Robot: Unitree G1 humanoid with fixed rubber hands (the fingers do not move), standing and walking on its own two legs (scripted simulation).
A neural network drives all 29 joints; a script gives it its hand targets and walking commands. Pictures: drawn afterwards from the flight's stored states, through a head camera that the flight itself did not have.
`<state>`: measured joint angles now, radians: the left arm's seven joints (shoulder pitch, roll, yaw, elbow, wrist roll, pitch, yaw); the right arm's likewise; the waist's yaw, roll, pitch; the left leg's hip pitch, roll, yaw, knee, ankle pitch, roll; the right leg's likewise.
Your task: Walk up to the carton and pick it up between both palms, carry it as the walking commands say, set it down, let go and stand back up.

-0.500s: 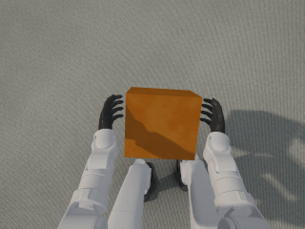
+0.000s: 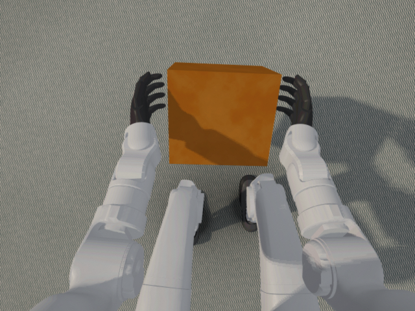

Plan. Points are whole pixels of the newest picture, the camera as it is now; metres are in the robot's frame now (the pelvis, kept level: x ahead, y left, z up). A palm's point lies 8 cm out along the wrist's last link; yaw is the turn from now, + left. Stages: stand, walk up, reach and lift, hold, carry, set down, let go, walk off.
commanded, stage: set down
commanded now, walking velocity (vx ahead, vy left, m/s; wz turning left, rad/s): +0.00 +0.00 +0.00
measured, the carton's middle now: (218, 111) +0.44 +0.01 -0.25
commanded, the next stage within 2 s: none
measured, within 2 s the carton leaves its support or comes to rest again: neither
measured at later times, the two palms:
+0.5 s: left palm (160, 124) +0.41 +0.14 -0.23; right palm (291, 130) +0.39 -0.15 -0.24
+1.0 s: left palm (166, 106) +0.47 +0.15 -0.34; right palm (277, 103) +0.47 -0.14 -0.34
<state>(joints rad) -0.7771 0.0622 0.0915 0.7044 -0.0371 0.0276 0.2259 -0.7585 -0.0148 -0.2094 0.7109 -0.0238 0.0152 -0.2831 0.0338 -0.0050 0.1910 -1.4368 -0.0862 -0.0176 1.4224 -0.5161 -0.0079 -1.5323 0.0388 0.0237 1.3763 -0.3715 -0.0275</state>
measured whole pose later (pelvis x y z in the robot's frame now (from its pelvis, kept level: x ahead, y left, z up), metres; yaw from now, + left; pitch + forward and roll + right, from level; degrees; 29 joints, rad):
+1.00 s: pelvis -0.05 +0.00 -0.17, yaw +2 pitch +27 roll +2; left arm -1.36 0.24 0.12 0.91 -0.12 0.22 0.21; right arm -1.35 -0.18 -0.25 0.81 0.03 0.26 -0.27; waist -0.02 0.02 0.53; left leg -1.90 -0.13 -0.01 2.01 -0.58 -0.04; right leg -1.99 0.05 0.01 1.93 -0.41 -0.01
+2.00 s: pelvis -0.01 +0.01 -0.23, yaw +2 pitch +33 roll +0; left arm -1.48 0.26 0.20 0.99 -0.08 0.15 0.12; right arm -1.49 -0.27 -0.23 1.06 0.13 0.14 -0.15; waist -0.06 -0.02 0.49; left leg -2.11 -0.14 0.01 2.25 -0.70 -0.02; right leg -2.20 0.05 0.00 2.16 -0.52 0.01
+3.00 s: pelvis +0.00 +0.01 -0.24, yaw +3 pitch +34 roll +0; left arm -1.45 0.23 0.26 0.99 0.01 0.14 0.08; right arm -1.46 -0.28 -0.26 1.13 0.13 0.05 -0.09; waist -0.06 -0.02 0.45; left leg -2.15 -0.16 0.01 2.28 -0.73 -0.02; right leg -2.24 0.03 0.00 2.20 -0.56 0.01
